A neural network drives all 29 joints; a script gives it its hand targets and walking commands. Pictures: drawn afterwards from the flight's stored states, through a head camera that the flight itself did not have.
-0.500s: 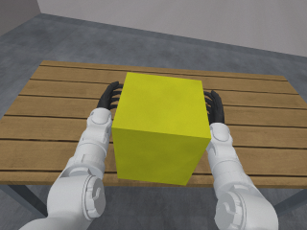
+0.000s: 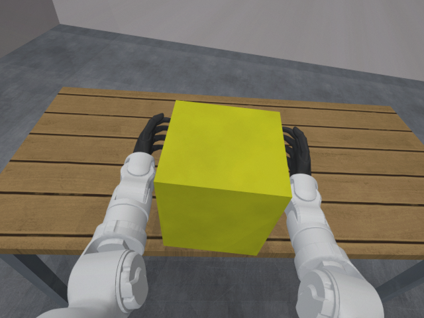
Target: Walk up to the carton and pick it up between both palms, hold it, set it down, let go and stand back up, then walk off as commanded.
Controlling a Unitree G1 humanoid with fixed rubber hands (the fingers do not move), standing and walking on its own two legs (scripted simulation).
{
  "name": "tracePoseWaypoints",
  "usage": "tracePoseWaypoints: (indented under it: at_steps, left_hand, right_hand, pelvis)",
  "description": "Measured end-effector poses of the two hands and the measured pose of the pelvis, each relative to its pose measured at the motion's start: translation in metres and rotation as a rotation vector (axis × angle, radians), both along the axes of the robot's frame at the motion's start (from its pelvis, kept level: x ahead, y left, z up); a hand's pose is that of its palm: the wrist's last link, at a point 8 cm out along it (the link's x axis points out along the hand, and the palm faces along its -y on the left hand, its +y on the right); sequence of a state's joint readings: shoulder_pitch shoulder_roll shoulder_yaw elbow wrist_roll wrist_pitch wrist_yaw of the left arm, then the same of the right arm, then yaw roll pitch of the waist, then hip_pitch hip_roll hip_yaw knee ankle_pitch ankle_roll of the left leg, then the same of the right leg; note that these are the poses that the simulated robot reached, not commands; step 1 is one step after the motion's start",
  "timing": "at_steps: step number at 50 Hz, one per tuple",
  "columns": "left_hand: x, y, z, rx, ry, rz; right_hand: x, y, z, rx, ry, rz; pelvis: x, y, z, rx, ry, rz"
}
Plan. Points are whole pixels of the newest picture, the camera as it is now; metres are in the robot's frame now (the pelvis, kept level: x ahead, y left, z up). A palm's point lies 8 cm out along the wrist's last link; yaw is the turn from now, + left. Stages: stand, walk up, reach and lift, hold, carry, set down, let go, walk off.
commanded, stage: reach and lift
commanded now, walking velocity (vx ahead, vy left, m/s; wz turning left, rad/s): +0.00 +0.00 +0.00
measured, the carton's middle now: (218, 182) +0.39 -0.02 +0.05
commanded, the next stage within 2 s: none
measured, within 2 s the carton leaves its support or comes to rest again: neither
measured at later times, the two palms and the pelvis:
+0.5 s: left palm (138, 154) +0.39 +0.13 +0.13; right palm (301, 171) +0.35 -0.17 +0.13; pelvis -0.01 +0.00 +0.00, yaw +0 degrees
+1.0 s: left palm (139, 149) +0.36 +0.12 +0.17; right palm (317, 172) +0.33 -0.18 +0.16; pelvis -0.04 -0.01 +0.00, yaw +0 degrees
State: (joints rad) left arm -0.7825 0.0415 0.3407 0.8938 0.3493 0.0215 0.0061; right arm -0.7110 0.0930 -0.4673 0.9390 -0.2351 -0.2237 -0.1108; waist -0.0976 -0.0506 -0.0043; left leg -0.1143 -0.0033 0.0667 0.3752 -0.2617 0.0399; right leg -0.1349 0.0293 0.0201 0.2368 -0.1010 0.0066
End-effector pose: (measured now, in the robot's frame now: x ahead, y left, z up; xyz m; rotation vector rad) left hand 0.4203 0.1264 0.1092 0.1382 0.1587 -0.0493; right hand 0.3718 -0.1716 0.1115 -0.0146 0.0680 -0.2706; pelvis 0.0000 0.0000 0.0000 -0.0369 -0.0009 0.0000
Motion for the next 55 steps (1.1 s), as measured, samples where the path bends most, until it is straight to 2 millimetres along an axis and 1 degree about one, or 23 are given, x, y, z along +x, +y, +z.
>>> tracePoseWaypoints:
  at_steps: [11, 17, 26, 34, 43, 55]
  left_hand:
    - [-0.012, -0.001, -0.001, -0.042, 0.027, 0.018]
    - [-0.020, 0.002, 0.001, -0.072, 0.049, 0.041]
    - [-0.033, 0.006, 0.024, -0.099, 0.026, 0.069]
    - [-0.045, 0.005, 0.039, -0.112, 0.023, 0.078]
    - [-0.056, 0.000, 0.051, -0.117, 0.024, 0.079]
    - [-0.062, -0.004, 0.072, -0.095, 0.013, 0.098]
  right_hand:
    - [-0.010, -0.001, -0.002, 0.003, 0.017, 0.003]
    - [-0.015, 0.001, -0.003, 0.033, 0.031, 0.013]
    - [-0.020, 0.005, 0.015, 0.074, 0.002, 0.034]
    - [-0.031, 0.003, 0.028, 0.081, -0.003, 0.039]
    - [-0.043, -0.002, 0.036, 0.082, -0.003, 0.037]
    - [-0.044, -0.006, 0.050, 0.095, -0.012, 0.056]
  pelvis:
    - [-0.007, -0.001, 0.000, 0.002, -0.010, 0.001]
    - [-0.009, -0.002, 0.000, 0.002, -0.014, 0.001]
    - [-0.015, -0.002, 0.000, 0.002, -0.039, 0.003]
    - [-0.022, -0.005, -0.001, 0.006, -0.072, 0.004]
    - [-0.031, -0.009, -0.001, 0.011, -0.102, 0.005]
    - [-0.037, -0.013, -0.002, 0.016, -0.118, 0.006]
